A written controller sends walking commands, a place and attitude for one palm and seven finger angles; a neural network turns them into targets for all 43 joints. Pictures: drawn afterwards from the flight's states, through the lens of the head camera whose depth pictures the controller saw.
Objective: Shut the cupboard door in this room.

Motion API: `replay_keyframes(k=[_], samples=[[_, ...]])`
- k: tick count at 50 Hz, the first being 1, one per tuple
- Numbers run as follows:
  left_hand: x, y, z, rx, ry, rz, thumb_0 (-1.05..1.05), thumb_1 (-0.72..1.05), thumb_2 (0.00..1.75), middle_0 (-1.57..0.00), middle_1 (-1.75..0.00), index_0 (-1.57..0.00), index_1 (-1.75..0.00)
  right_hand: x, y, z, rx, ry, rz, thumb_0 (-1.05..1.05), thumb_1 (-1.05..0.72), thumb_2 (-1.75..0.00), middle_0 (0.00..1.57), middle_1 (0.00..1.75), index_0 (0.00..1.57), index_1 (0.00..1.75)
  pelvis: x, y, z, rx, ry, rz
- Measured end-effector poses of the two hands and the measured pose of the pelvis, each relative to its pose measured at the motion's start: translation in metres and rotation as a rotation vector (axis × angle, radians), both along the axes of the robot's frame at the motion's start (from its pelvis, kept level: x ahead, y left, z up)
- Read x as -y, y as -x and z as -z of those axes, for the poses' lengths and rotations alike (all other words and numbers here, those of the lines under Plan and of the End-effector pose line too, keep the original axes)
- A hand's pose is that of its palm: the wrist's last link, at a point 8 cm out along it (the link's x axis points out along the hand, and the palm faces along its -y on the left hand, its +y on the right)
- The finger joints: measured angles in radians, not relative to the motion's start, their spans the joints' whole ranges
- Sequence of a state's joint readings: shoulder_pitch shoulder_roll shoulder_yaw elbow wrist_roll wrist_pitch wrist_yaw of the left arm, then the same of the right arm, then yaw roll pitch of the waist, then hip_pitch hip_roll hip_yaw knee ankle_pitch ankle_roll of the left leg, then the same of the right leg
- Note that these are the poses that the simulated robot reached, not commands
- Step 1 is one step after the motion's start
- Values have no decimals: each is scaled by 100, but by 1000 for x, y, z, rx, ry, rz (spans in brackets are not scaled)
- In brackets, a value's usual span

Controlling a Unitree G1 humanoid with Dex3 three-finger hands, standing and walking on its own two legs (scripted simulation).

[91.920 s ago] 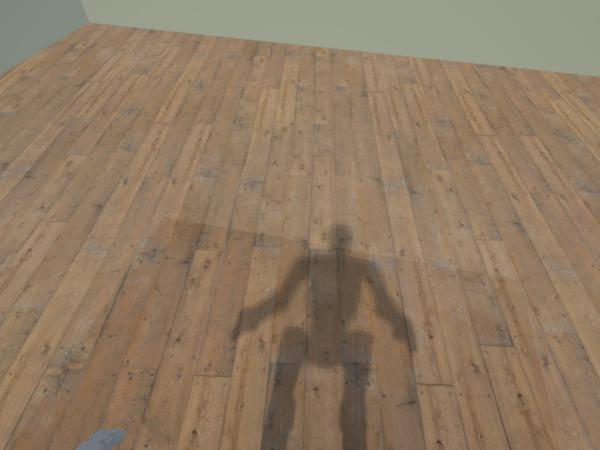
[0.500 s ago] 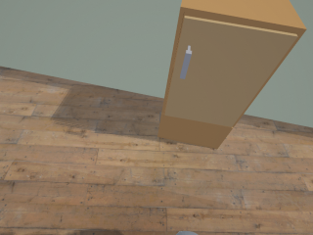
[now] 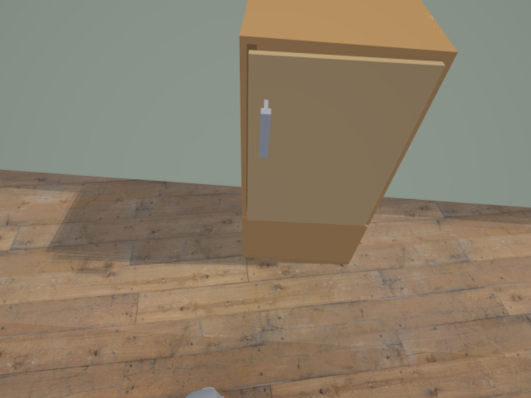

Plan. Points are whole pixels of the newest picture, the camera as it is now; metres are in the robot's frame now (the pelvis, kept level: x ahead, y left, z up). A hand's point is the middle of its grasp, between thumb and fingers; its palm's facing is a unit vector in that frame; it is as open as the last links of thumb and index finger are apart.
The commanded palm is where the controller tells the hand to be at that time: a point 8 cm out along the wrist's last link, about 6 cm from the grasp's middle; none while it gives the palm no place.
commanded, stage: take the last steps up to it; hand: left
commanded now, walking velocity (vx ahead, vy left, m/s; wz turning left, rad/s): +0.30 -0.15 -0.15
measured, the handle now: (264, 128) +0.70 +0.03 -0.02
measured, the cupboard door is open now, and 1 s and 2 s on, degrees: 2 2 2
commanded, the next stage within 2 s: come to a stop and stand still in 0.48 s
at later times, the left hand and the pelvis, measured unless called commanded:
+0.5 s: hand (216, 319) +0.29 +0.11 -0.17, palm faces -0.17 -0.97 -0.20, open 7.4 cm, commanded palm none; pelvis +0.17 -0.08 +0.00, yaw -6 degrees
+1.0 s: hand (241, 313) +0.30 +0.06 -0.16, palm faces +0.01 -0.97 -0.24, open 7.4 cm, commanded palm none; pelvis +0.25 -0.13 +0.01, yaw -4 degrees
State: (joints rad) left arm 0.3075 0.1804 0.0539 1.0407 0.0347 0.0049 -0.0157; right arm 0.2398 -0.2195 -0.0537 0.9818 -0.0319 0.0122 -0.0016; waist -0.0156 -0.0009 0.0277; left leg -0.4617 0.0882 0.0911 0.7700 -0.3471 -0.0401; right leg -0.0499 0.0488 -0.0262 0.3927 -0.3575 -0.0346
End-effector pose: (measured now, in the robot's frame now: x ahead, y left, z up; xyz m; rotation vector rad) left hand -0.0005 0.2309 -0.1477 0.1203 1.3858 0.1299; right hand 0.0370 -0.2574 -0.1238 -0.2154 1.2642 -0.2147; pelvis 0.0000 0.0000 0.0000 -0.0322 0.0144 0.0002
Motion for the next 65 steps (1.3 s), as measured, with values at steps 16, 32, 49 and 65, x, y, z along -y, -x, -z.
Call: replay_keyframes(k=[16,32,49,65], samples=[[6,-176,-12,94,12,118,1,91,90,-19,-30,-20,-30,-18,-14,-13,-142,-29,125,0,-90,-90,20,30,20,30,14,-102,-14,5,-4,86],[130,-315,-13,150,-42,170,0,91,90,-19,-30,-20,-30,82,-106,29,-257,-126,193,1,-91,-90,20,30,20,30,117,-215,4,5,-35,91],[130,-296,-24,70,-85,27,0,91,90,-20,-30,-20,-30,114,-318,3,92,-75,-5,0,-91,-90,19,30,19,30,128,-250,-10,10,-61,68],[53,-261,-2,17,-69,6,1,90,90,-19,-30,-20,-30,44,-249,3,-1,-40,-16,0,-91,-90,20,30,20,30,72,-234,-3,47,-41,67]])
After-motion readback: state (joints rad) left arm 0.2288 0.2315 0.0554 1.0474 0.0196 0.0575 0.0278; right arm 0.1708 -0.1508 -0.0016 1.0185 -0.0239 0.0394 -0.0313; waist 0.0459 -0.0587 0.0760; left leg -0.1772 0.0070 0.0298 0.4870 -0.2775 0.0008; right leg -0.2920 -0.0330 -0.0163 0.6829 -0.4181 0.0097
